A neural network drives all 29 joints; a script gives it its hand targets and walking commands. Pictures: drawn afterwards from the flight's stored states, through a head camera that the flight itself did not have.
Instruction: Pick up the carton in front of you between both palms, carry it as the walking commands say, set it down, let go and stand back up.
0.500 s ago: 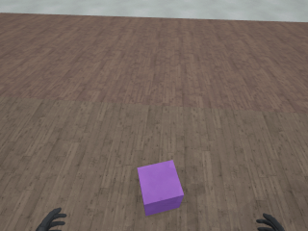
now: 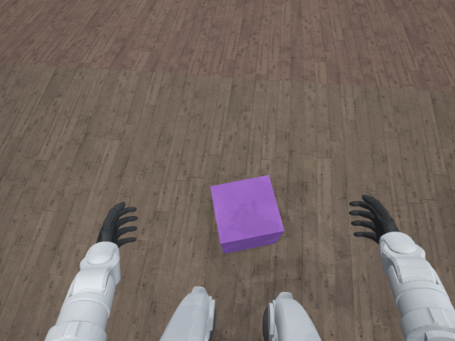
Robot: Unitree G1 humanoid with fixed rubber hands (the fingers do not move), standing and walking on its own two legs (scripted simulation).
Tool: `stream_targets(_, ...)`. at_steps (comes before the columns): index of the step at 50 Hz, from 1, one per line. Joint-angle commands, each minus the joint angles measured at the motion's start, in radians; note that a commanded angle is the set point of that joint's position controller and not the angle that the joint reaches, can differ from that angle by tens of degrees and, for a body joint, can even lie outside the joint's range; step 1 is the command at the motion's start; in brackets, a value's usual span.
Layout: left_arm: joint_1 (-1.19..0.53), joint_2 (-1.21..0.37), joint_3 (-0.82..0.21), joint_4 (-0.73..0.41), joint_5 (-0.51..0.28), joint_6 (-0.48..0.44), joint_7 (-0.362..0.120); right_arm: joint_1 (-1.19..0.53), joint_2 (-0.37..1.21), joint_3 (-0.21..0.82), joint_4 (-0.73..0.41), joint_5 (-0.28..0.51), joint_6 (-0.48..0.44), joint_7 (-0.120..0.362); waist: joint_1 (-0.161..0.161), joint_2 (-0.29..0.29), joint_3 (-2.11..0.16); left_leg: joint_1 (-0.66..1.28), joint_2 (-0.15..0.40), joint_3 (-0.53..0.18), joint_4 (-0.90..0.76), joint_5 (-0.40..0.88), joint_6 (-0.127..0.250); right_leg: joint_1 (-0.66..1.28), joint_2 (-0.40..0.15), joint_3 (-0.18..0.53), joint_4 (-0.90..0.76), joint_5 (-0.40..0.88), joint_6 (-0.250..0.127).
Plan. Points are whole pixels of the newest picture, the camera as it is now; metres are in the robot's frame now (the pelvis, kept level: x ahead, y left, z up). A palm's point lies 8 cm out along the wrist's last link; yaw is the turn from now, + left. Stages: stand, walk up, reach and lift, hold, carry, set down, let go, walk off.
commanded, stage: reach and lift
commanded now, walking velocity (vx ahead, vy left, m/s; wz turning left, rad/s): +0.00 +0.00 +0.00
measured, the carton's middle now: (244, 217) +0.46 +0.00 -0.59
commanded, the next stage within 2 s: none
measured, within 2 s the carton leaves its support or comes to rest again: neither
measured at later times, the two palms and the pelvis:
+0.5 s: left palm (161, 185) +0.41 +0.20 -0.14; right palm (333, 157) +0.50 -0.19 -0.14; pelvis -0.07 -0.02 -0.06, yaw +0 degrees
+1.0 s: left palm (179, 206) +0.42 +0.19 -0.33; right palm (306, 187) +0.50 -0.17 -0.34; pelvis -0.05 -0.01 -0.17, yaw +4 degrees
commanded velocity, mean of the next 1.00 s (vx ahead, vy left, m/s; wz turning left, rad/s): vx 0.00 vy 0.00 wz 0.00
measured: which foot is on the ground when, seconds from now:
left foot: down 0.00-1.00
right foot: down 0.00-1.00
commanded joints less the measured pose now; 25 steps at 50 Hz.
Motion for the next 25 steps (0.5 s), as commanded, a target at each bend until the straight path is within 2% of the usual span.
stream_targets(1, -0.172, 0.101, 0.041, -0.073, -0.018, -0.015, 0.031, -0.242, -0.148, -0.036, -0.043, 0.014, -0.013, 0.005, 0.013, -0.044, -0.552, 0.061, -0.044, 0.033, -0.026, 0.514, -0.044, 0.250, 0.040, 0.014, -0.010, 0.526, 0.005)
stream_targets(5, -0.365, 0.086, 0.069, -0.072, -0.026, 0.002, 0.057, -0.461, -0.174, -0.046, 0.003, 0.016, -0.001, 0.009, 0.022, -0.069, -0.623, -0.025, -0.045, 0.052, -0.025, 0.366, -0.044, 0.188, 0.038, 0.008, -0.010, 0.395, 0.004)
stream_targets(10, -0.635, 0.056, 0.117, -0.037, -0.020, 0.040, 0.080, -0.763, -0.205, -0.050, 0.097, 0.013, 0.025, 0.020, 0.045, -0.076, -0.681, -0.105, -0.041, 0.076, -0.037, 0.166, -0.046, 0.088, 0.034, -0.002, -0.033, 0.171, 0.002)
stream_targets(14, -0.813, 0.033, 0.160, 0.009, -0.005, 0.058, 0.097, -0.980, -0.232, -0.053, 0.193, 0.000, 0.037, 0.033, 0.064, -0.087, -0.750, -0.154, -0.043, 0.093, -0.024, 0.081, -0.047, 0.022, 0.041, -0.012, -0.028, 0.067, 0.001)
stream_targets(20, -0.996, -0.011, 0.246, 0.038, 0.042, 0.053, 0.106, -1.224, -0.241, -0.080, 0.304, -0.046, 0.030, 0.049, 0.092, -0.115, -0.847, -0.231, -0.055, 0.114, 0.018, 0.092, -0.052, -0.033, 0.056, -0.008, 0.002, 0.074, 0.000)
stream_targets(25, -1.055, -0.055, 0.329, 0.005, 0.106, 0.029, 0.095, -1.329, -0.220, -0.118, 0.315, -0.114, 0.011, 0.050, 0.104, -0.148, -0.968, -0.257, -0.069, 0.131, 0.050, 0.195, -0.059, 0.008, 0.068, -0.007, 0.040, 0.214, 0.010)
